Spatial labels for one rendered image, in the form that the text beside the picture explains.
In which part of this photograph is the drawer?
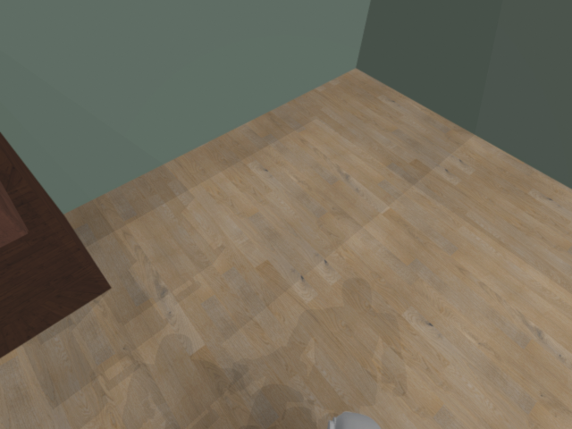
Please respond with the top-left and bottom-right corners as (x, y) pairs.
(0, 181), (29, 248)

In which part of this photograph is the cabinet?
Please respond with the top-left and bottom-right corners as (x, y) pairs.
(0, 132), (111, 358)

